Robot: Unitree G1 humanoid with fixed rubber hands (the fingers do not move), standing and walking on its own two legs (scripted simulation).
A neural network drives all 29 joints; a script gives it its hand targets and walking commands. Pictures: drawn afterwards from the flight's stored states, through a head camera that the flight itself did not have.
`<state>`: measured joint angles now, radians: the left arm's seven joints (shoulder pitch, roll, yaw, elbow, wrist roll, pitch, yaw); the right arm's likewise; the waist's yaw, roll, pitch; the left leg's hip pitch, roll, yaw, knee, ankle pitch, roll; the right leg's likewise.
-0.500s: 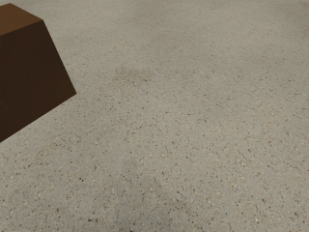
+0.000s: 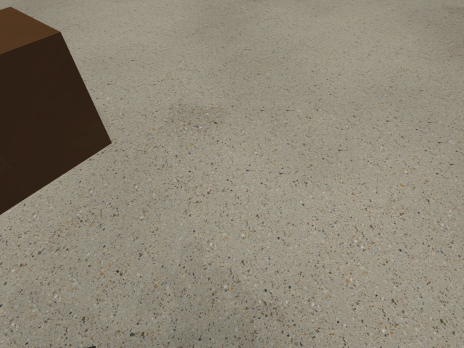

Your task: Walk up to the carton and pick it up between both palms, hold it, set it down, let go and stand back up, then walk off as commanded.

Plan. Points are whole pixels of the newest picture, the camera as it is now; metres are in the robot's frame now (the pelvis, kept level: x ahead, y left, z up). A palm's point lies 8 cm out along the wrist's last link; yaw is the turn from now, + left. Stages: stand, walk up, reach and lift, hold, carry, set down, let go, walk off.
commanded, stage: stand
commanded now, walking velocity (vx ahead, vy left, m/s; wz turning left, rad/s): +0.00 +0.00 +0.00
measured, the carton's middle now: out of the picture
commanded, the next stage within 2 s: walk up in 0.22 s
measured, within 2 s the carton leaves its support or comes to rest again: neither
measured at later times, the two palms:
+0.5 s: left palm out of the picture +0.08 +0.30 -0.11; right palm out of the picture +0.07 -0.28 -0.13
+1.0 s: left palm out of the picture +0.10 +0.45 -0.11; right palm (329, 315) +0.21 -0.18 -0.14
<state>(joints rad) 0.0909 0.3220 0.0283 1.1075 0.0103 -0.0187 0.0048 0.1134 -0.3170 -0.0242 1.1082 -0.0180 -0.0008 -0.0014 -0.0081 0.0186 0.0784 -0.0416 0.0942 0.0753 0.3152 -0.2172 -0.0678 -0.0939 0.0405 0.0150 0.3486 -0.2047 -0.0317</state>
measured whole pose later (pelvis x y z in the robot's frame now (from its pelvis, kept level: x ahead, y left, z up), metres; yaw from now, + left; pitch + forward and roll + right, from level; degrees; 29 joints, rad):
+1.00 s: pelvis +0.07 +0.11 -0.03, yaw +21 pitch -4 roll -1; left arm 0.11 0.38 0.05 0.89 0.02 -0.10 0.01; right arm 0.28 -0.42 -0.11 0.76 -0.04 0.05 0.11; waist -0.09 0.05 0.16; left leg -0.23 -0.05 -0.01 0.73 -0.43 0.06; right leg -0.37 -0.02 -0.08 0.64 -0.19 -0.03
